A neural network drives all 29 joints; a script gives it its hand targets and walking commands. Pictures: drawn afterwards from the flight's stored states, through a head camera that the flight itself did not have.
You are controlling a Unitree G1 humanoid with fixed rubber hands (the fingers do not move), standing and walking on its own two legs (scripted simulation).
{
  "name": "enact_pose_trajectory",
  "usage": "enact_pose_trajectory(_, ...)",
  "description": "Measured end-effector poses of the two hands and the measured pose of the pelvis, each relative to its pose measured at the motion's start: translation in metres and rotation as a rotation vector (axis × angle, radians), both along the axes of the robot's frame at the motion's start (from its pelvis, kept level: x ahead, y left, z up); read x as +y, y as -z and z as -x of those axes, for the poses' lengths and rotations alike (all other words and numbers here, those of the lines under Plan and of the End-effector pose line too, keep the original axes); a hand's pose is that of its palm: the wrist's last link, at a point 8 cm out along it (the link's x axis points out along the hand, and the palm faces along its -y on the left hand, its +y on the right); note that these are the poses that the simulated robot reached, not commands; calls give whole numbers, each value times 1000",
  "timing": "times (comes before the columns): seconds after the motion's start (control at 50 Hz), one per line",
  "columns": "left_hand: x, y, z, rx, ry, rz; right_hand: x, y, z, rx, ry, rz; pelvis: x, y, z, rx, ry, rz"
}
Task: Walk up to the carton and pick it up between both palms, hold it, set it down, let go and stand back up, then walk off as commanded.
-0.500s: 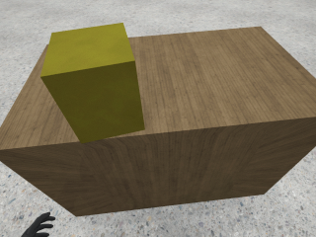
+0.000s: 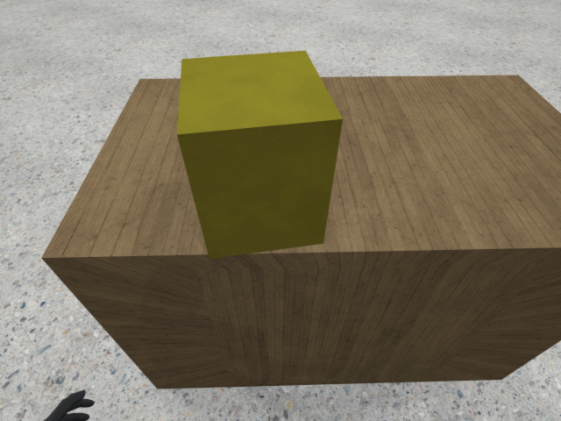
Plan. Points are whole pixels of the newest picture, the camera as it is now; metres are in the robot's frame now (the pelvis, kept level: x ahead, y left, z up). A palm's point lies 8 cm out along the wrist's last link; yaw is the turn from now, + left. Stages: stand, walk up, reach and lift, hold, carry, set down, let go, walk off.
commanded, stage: walk up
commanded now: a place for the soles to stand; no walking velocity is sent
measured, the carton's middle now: (256, 156) +0.50 +0.06 +0.12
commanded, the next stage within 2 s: reach and lift in 1.82 s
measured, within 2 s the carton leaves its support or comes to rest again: neither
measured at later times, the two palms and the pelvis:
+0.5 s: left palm (80, 386) +0.20 +0.32 -0.09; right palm out of the picture +0.14 -0.30 -0.04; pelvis +0.09 +0.01 +0.02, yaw +0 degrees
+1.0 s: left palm (104, 365) +0.22 +0.28 -0.06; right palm out of the picture +0.15 -0.36 -0.07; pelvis +0.09 -0.03 +0.01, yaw +0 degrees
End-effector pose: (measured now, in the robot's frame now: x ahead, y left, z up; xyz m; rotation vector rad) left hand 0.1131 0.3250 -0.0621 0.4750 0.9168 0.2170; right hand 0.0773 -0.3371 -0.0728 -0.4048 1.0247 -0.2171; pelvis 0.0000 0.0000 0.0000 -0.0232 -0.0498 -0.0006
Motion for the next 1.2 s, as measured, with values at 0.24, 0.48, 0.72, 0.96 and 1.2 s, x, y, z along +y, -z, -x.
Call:
enact_pose_trajectory(0.24, 21, 29, -44, 66, 9, 154, 54, -49, -29, -4, 61, 90, 39, -22, -48, -9, -23, 44)
enact_pose_trajectory(0.48, 0, 30, -86, 107, 27, 132, 36, -32, -59, 12, 101, 77, 18, -16, -88, -9, -1, 9)
enact_pose_trajectory(0.72, -36, 8, -107, 80, 30, 51, -11, 3, -77, 45, 81, 15, -25, -8, -100, 1, -7, -32)
enact_pose_trajectory(0.96, -44, -2, -110, 42, 36, 53, -29, 0, -77, 19, 63, 30, -33, -8, -95, -8, -7, -40)
enact_pose_trajectory(1.2, -45, -4, -110, 33, 36, 57, -27, 1, -79, 9, 59, 19, -34, -9, -94, -7, -7, -42)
